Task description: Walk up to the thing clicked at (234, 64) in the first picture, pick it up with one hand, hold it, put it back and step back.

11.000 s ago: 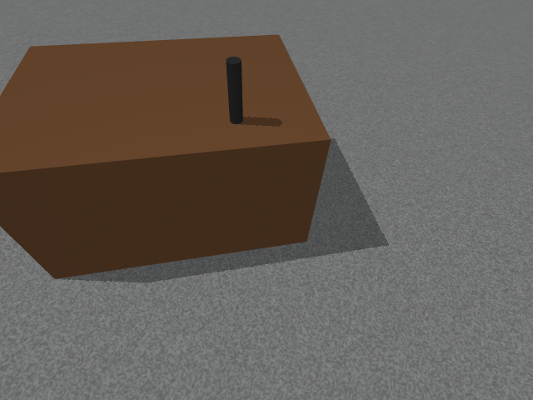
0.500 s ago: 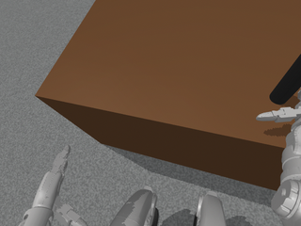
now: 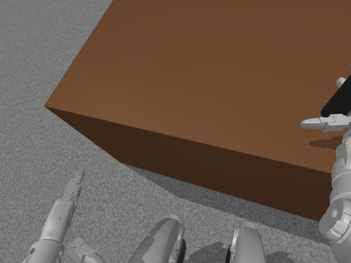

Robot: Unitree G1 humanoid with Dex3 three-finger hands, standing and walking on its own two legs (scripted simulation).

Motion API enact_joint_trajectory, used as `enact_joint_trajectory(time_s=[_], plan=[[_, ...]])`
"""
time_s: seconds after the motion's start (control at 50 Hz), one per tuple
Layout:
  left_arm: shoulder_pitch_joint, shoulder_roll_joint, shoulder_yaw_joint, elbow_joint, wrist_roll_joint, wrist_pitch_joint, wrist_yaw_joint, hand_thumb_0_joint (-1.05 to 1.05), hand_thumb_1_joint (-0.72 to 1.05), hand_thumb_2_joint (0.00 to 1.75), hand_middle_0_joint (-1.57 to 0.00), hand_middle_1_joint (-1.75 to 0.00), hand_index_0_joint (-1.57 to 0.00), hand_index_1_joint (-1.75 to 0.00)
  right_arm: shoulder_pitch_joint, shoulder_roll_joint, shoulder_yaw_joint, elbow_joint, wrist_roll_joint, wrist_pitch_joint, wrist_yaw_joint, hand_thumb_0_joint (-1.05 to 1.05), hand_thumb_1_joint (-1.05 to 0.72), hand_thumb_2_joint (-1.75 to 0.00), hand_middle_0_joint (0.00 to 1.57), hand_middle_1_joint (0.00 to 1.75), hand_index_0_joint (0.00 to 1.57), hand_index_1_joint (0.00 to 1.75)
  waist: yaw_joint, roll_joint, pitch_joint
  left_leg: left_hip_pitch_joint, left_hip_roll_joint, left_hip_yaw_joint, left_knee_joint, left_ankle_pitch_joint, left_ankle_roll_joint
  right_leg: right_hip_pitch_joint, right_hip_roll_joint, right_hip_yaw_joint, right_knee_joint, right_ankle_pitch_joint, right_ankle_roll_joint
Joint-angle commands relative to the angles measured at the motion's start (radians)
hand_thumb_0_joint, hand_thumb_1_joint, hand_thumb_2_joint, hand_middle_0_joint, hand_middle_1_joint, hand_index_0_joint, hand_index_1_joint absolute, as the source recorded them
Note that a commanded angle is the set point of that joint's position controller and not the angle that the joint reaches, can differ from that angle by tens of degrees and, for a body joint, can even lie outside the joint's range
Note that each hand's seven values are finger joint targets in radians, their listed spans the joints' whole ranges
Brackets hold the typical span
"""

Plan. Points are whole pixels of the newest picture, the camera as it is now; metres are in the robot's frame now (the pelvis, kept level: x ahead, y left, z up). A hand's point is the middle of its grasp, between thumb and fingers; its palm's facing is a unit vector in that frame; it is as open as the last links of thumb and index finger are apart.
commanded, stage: close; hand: right
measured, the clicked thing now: out of the picture +0.50 -0.26 +0.05
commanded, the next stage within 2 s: settle in 0.46 s
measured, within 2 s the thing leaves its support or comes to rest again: leaves its support in 0.92 s
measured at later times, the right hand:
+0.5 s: hand (340, 96) +0.51 -0.25 +0.01, palm faces +0.29 +0.96 +0.00, open 7.1 cm
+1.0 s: hand (346, 95) +0.50 -0.26 +0.03, palm faces +0.32 +0.95 -0.01, open 5.6 cm
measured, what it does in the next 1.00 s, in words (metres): stands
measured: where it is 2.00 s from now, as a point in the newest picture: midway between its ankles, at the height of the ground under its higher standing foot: outside the picture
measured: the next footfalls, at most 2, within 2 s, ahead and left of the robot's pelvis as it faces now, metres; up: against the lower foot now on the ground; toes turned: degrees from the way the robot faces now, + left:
none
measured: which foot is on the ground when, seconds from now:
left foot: down 0.00-1.00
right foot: down 0.00-1.00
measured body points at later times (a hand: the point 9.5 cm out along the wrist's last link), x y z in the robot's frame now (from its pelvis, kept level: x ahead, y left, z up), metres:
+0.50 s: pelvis +0.00 +0.00 +0.00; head +0.15 -0.06 +0.42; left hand +0.17 +0.27 +0.04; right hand +0.49 -0.30 +0.01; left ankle +0.01 +0.14 -0.62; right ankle +0.05 -0.11 -0.62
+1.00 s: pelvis +0.01 +0.00 +0.02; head +0.14 -0.07 +0.44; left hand +0.17 +0.27 +0.04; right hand +0.48 -0.30 +0.03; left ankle +0.01 +0.14 -0.62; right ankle +0.05 -0.11 -0.62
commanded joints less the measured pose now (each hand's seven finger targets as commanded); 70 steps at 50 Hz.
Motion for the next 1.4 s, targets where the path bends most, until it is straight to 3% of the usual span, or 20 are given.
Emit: enact_joint_trajectory(time_s=[0.0, 0.08, 0.12, 0.2, 0.24, 0.4, 0.48, 0.56, 0.72, 0.8, 0.84, 0.92, 0.96, 1.02, 1.08, 1.14, 1.2, 1.26, 1.3, 1.38], plan=[[0.018, 0.197, 0.153, -0.178, -0.005, -0.049, 0.024, 0.00, -0.55, 0.06, -0.04, -0.05, -0.04, -0.05, -0.330, -0.239, -0.024, -0.263, 0.006, -0.077, -0.015, 0.00, 0.41, -0.17, 0.71, 0.42, 0.70, 0.43, -0.034, -0.264, -0.543, 0.105, -0.027, 0.022, -0.125, 0.327, 0.042, 0.596, 0.021, 0.040, -0.160, 0.380, 0.004], [0.031, 0.166, 0.136, -0.119, -0.006, -0.047, 0.023, 0.00, -0.55, 0.06, -0.04, -0.05, -0.04, -0.05, -0.307, -0.173, 0.013, -0.193, 0.006, -0.078, -0.025, 0.00, 0.27, -0.31, 0.80, 0.55, 0.79, 0.55, -0.007, -0.241, -0.443, 0.071, -0.029, 0.025, -0.142, 0.286, 0.044, 0.565, 0.022, 0.039, -0.177, 0.332, 0.006], [-0.002, 0.212, 0.166, -0.160, -0.007, -0.050, 0.033, 0.00, -0.54, 0.05, -0.04, -0.05, -0.04, -0.05, -0.379, -0.286, -0.038, -0.275, -0.004, -0.095, -0.039, 0.00, 0.25, -0.34, 0.81, 0.57, 0.81, 0.57, -0.008, -0.256, -0.497, 0.088, -0.025, 0.019, -0.143, 0.285, 0.044, 0.586, 0.020, 0.044, -0.183, 0.324, 0.007], [0.022, 0.152, 0.115, -0.131, -0.008, -0.053, 0.027, 0.00, -0.54, 0.05, -0.04, -0.05, -0.04, -0.05, -0.345, -0.178, 0.023, -0.151, 0.002, -0.083, -0.016, 0.00, 0.11, -0.46, 0.90, 0.68, 0.89, 0.68, 0.025, -0.232, -0.444, 0.093, -0.024, 0.016, -0.161, 0.298, 0.039, 0.558, 0.027, 0.032, -0.167, 0.307, -0.002], [0.005, 0.195, 0.140, -0.175, -0.006, -0.055, 0.034, 0.00, -0.54, 0.05, -0.04, -0.05, -0.04, -0.05, -0.388, -0.295, -0.030, -0.196, -0.010, -0.087, -0.018, 0.00, 0.04, -0.52, 0.95, 0.74, 0.95, 0.74, 0.022, -0.240, -0.497, 0.114, -0.023, 0.010, -0.160, 0.318, 0.035, 0.567, 0.027, 0.033, -0.160, 0.323, -0.004], [0.020, 0.193, 0.132, -0.199, 0.003, -0.057, 0.025, 0.00, -0.53, 0.05, -0.05, -0.05, -0.05, -0.05, -0.419, -0.278, -0.022, -0.151, -0.008, -0.079, -0.005, 0.00, -0.20, -0.70, 1.15, 0.92, 1.14, 0.93, 0.034, -0.265, -0.537, 0.109, -0.025, 0.014, -0.141, 0.353, 0.036, 0.583, 0.026, 0.037, -0.137, 0.383, -0.003], [0.017, 0.221, 0.157, -0.210, -0.005, -0.053, 0.028, 0.00, -0.53, 0.04, -0.05, -0.05, -0.05, -0.05, -0.409, -0.373, -0.078, -0.190, -0.007, -0.075, -0.013, 0.00, -0.32, -0.73, 1.20, 0.96, 1.18, 0.96, 0.011, -0.273, -0.559, 0.138, -0.025, 0.013, -0.144, 0.359, 0.035, 0.584, 0.027, 0.037, -0.144, 0.390, -0.001], [0.035, 0.161, 0.109, -0.152, -0.010, -0.047, 0.018, 0.00, -0.56, 0.07, -0.06, -0.06, -0.05, -0.07, -0.314, -0.256, -0.028, -0.099, 0.001, -0.061, -0.004, 0.00, -0.45, -0.90, 1.17, 1.10, 1.17, 1.11, -0.006, -0.248, -0.462, 0.100, -0.028, 0.017, -0.150, 0.332, 0.036, 0.537, 0.030, 0.032, -0.151, 0.356, -0.003], [-0.008, 0.207, 0.141, -0.181, -0.005, -0.047, 0.032, 0.00, -0.56, 0.06, -0.06, -0.06, -0.05, -0.07, -0.460, -0.368, -0.059, -0.345, -0.003, -0.070, -0.021, 0.00, -0.66, -1.20, 1.27, 1.28, 1.27, 1.28, -0.017, -0.311, -0.636, 0.178, -0.024, 0.006, -0.167, 0.393, 0.031, 0.652, 0.028, 0.024, -0.151, 0.416, -0.005], [0.014, 0.176, 0.121, -0.132, -0.013, -0.039, 0.030, 0.00, -0.56, 0.07, -0.06, -0.05, -0.05, -0.07, -0.410, -0.269, -0.007, -0.260, 0.005, -0.050, -0.023, 0.00, -0.66, -1.19, 1.28, 1.28, 1.28, 1.28, 0.002, -0.299, -0.568, 0.163, -0.029, 0.021, -0.188, 0.413, 0.034, 0.698, 0.027, 0.029, -0.172, 0.488, 0.000], [-0.014, 0.198, 0.128, -0.129, -0.005, -0.038, 0.032, 0.00, -0.56, 0.07, -0.06, -0.05, -0.05, -0.07, -0.523, -0.386, -0.054, -0.383, -0.004, -0.072, -0.044, 0.00, -0.63, -1.19, 1.30, 1.29, 1.30, 1.29, -0.026, -0.352, -0.615, 0.186, -0.026, 0.013, -0.184, 0.430, 0.035, 0.728, 0.029, 0.023, -0.180, 0.512, 0.003], [0.001, 0.148, 0.096, -0.063, -0.013, -0.045, 0.027, 0.00, -0.56, 0.07, -0.06, -0.06, -0.05, -0.07, -0.434, -0.233, 0.030, -0.232, 0.003, -0.060, -0.039, 0.00, -0.58, -1.17, 1.29, 1.28, 1.29, 1.28, 0.008, -0.299, -0.490, 0.163, -0.025, 0.017, -0.217, 0.396, 0.035, 0.693, 0.031, 0.022, -0.203, 0.450, -0.002], [-0.052, 0.191, 0.121, -0.104, -0.011, -0.049, 0.035, 0.00, -0.56, 0.06, -0.06, -0.05, -0.05, -0.06, -0.530, -0.399, -0.053, -0.353, -0.010, -0.081, -0.059, 0.00, -0.58, -1.18, 1.29, 1.29, 1.29, 1.29, -0.025, -0.328, -0.596, 0.204, -0.021, 0.010, -0.215, 0.413, 0.035, 0.758, 0.030, 0.021, -0.208, 0.480, 0.002], [0.018, 0.162, 0.110, -0.038, -0.012, -0.045, 0.028, 0.00, -0.55, 0.06, -0.06, -0.06, -0.05, -0.06, -0.471, -0.219, 0.051, -0.234, 0.003, -0.061, -0.036, 0.00, -0.64, -1.22, 1.31, 1.32, 1.31, 1.32, 0.008, -0.330, -0.492, 0.160, -0.024, 0.020, -0.233, 0.365, 0.042, 0.751, 0.032, 0.021, -0.243, 0.451, 0.010], [-0.065, 0.203, 0.132, -0.102, -0.011, -0.051, 0.036, 0.00, -0.55, 0.06, -0.06, -0.06, -0.05, -0.06, -0.522, -0.379, -0.038, -0.325, -0.006, -0.073, -0.051, 0.00, -0.63, -1.22, 1.32, 1.32, 1.32, 1.32, -0.030, -0.327, -0.573, 0.210, -0.021, 0.019, -0.236, 0.369, 0.042, 0.785, 0.030, 0.029, -0.257, 0.464, 0.014], [0.002, 0.156, 0.107, -0.024, -0.016, -0.052, 0.029, 0.00, -0.55, 0.06, -0.06, -0.06, -0.05, -0.06, -0.454, -0.208, 0.045, -0.215, 0.016, -0.049, -0.027, 0.00, -0.65, -1.25, 1.32, 1.34, 1.32, 1.34, -0.005, -0.298, -0.505, 0.178, -0.022, 0.022, -0.242, 0.388, 0.037, 0.777, 0.029, 0.027, -0.249, 0.501, 0.006], [-0.062, 0.217, 0.140, -0.100, -0.015, -0.061, 0.040, 0.00, -0.56, 0.06, -0.06, -0.06, -0.05, -0.06, -0.544, -0.342, -0.015, -0.323, 0.003, -0.058, -0.047, 0.00, -0.67, -1.25, 1.33, 1.35, 1.33, 1.35, -0.020, -0.286, -0.597, 0.245, -0.019, 0.015, -0.254, 0.408, 0.036, 0.802, 0.031, 0.024, -0.258, 0.490, 0.004], [-0.007, 0.138, 0.090, -0.021, -0.023, -0.059, 0.031, 0.00, -0.55, 0.06, -0.05, -0.06, -0.05, -0.06, -0.443, -0.195, 0.048, -0.170, 0.014, -0.040, -0.029, 0.00, -0.69, -1.27, 1.35, 1.37, 1.35, 1.37, -0.002, -0.232, -0.437, 0.213, -0.018, 0.012, -0.275, 0.372, 0.033, 0.702, 0.038, 0.018, -0.272, 0.400, -0.002], [-0.075, 0.195, 0.122, -0.110, -0.024, -0.069, 0.044, 0.00, -0.56, 0.06, -0.06, -0.05, -0.05, -0.06, -0.564, -0.339, -0.010, -0.333, 0.005, -0.062, -0.043, 0.00, -0.69, -1.25, 1.33, 1.35, 1.33, 1.35, -0.030, -0.278, -0.557, 0.251, -0.015, 0.009, -0.271, 0.352, 0.040, 0.769, 0.037, 0.020, -0.294, 0.391, 0.007], [-0.003, 0.141, 0.085, -0.031, -0.026, -0.067, 0.037, 0.00, -0.55, 0.05, -0.05, -0.06, -0.05, -0.06, -0.467, -0.210, 0.041, -0.208, 0.023, -0.043, -0.025, 0.00, -0.72, -1.28, 1.34, 1.37, 1.34, 1.37, -0.011, -0.239, -0.463, 0.234, -0.016, 0.011, -0.285, 0.361, 0.036, 0.740, 0.041, 0.016, -0.294, 0.390, 0.003]])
